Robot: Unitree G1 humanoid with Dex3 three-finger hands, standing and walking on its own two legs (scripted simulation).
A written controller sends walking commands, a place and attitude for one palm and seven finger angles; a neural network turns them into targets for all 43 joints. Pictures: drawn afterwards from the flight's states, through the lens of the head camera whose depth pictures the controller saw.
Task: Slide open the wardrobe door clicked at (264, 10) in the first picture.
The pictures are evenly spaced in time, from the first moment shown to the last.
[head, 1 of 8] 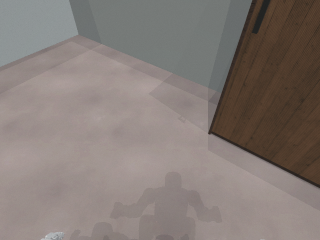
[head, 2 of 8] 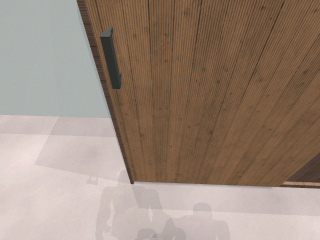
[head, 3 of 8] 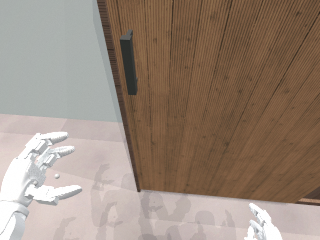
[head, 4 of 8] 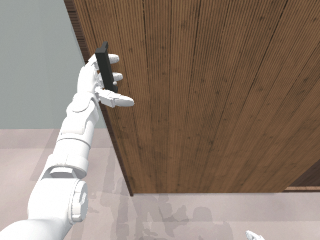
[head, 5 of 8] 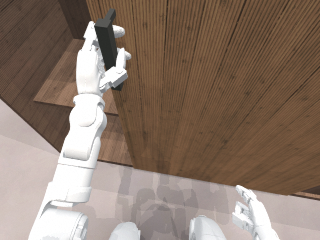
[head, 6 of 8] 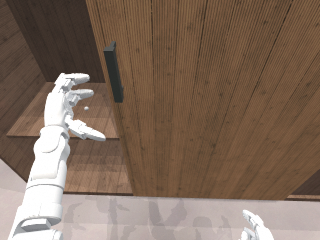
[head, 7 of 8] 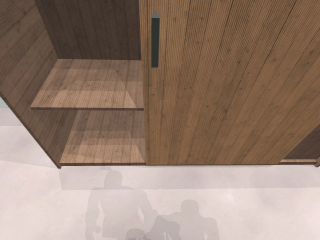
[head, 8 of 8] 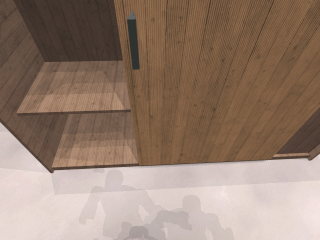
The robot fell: no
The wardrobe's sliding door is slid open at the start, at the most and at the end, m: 0.00 0.59 0.58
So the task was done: yes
